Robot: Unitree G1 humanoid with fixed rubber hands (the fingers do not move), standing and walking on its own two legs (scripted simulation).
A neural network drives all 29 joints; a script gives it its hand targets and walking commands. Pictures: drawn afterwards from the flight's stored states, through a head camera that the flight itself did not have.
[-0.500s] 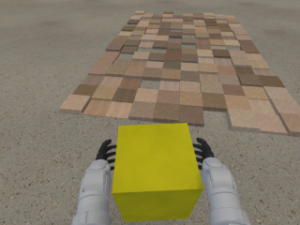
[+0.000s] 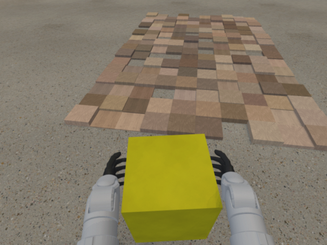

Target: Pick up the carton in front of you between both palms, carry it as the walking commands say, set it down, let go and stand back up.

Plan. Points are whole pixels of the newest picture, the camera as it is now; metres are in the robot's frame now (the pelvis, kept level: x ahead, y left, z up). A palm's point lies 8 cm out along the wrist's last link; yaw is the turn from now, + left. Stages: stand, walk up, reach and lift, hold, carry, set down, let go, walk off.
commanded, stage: reach and lift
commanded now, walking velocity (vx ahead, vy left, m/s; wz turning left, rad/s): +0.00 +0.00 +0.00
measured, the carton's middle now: (168, 190) +0.30 +0.00 -0.05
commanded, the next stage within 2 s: hold in 0.30 s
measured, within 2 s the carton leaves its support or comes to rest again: neither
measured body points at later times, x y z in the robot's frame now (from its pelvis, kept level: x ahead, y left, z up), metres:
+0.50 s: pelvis +0.00 +0.00 +0.00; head -0.05 +0.00 +0.45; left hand +0.30 +0.15 +0.05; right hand +0.29 -0.15 +0.05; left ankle +0.01 +0.13 -0.74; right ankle +0.00 -0.13 -0.74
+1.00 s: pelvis -0.01 +0.00 +0.00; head -0.05 +0.00 +0.45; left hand +0.30 +0.15 +0.04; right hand +0.29 -0.15 +0.04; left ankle +0.01 +0.13 -0.74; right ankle +0.00 -0.13 -0.74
